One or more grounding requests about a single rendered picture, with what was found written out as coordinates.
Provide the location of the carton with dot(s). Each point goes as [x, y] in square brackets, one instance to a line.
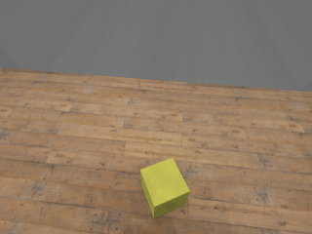
[164, 187]

